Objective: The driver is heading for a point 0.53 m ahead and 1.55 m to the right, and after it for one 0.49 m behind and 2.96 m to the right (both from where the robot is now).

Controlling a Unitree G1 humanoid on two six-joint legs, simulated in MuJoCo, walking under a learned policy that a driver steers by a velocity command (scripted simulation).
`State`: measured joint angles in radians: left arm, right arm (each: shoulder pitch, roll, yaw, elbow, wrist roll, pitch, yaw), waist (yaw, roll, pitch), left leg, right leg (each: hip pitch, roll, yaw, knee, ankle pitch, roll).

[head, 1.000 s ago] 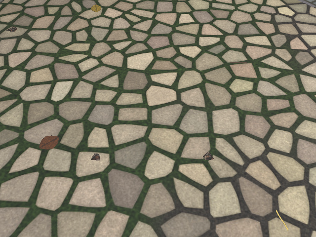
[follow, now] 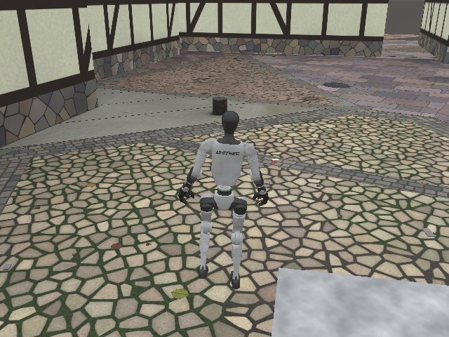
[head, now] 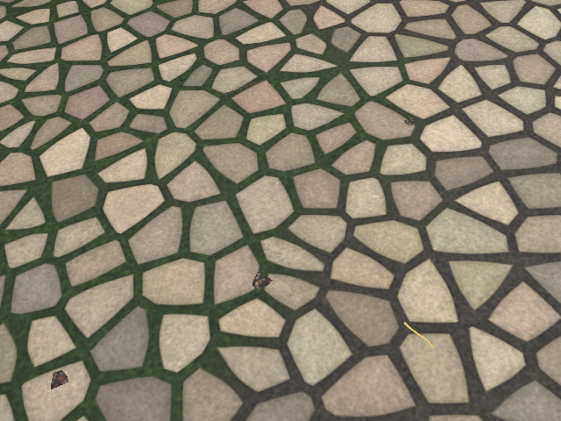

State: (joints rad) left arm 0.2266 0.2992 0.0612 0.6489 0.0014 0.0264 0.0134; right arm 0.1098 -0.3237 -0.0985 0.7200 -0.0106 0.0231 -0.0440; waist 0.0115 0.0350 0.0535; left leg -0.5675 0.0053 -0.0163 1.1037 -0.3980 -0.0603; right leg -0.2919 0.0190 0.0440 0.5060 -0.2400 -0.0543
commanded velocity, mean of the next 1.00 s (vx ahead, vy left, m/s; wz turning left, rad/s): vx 0.00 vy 0.00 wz -0.60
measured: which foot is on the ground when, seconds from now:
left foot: up 0.00-0.32, down 0.34-0.78, up 0.80-1.00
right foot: down 0.00-0.34, up 0.36-0.76, down 0.78-1.00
